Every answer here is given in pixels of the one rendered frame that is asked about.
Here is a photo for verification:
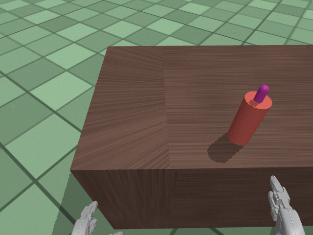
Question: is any bottle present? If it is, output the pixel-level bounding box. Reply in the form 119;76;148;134
227;85;272;145

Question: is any left robot hand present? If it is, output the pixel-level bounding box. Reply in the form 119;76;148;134
71;201;123;235

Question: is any right robot hand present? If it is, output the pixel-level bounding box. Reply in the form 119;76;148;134
268;176;305;235

